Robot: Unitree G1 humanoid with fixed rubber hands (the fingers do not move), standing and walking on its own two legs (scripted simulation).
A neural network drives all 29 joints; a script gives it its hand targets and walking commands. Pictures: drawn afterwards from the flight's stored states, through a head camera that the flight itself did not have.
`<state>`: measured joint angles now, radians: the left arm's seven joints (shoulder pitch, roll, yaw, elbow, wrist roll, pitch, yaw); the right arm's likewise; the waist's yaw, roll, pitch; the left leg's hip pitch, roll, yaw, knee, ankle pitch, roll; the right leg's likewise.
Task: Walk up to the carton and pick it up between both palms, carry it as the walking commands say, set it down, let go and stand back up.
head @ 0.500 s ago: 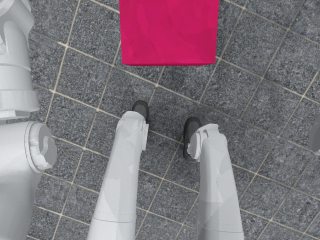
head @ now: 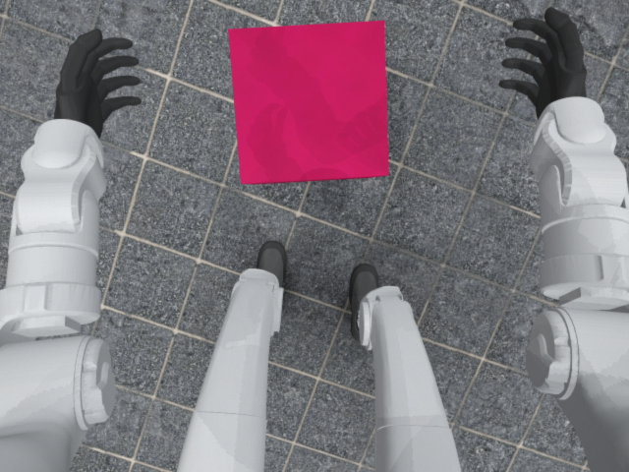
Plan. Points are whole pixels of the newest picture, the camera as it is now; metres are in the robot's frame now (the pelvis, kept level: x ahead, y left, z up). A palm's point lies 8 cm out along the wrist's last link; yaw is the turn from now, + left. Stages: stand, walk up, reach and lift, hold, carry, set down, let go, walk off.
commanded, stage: let go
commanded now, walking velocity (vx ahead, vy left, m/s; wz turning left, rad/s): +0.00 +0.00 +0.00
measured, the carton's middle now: (310, 114) +0.54 +0.05 -0.59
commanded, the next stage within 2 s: stand in 1.18 s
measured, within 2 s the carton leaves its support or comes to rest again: neither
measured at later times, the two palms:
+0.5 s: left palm (17, 358) +0.24 +0.25 +0.00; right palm out of the picture +0.31 -0.21 +0.00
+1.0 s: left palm (11, 357) +0.25 +0.24 +0.01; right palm out of the picture +0.24 -0.22 +0.02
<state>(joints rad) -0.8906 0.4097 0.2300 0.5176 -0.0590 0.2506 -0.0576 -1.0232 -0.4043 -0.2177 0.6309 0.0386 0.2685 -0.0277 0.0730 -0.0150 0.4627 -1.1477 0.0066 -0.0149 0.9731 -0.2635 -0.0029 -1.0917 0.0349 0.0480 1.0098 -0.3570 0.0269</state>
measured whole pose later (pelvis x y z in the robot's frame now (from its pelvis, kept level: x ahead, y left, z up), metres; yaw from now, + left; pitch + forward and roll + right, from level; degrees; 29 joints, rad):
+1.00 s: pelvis +0.08 +0.01 +0.08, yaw +0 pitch -8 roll +0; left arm 0.20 0.22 0.05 0.37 0.04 0.16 -0.07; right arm 0.21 -0.18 -0.07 0.39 -0.02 0.13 0.08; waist -0.01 -0.02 0.21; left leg -0.10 -0.02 0.01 0.48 -0.25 0.01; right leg -0.04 -0.01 0.07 0.48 -0.32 0.03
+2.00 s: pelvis +0.08 +0.01 +0.08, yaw +1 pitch -2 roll -1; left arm 0.27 0.33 0.05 0.85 0.05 -0.02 0.00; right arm 0.26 -0.32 -0.04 0.84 -0.04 -0.03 0.00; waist 0.01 -0.02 -0.10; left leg -0.23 -0.01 -0.02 0.50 -0.24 0.02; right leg -0.13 0.00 0.05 0.44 -0.29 0.03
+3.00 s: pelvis +0.06 +0.01 +0.09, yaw +2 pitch -4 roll -1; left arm 0.18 0.36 0.03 1.06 0.03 -0.02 0.00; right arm 0.17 -0.34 -0.02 1.05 -0.01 -0.03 0.00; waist 0.00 -0.02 0.00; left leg -0.19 -0.02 -0.02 0.43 -0.17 0.02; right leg -0.10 -0.01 0.04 0.39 -0.23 0.03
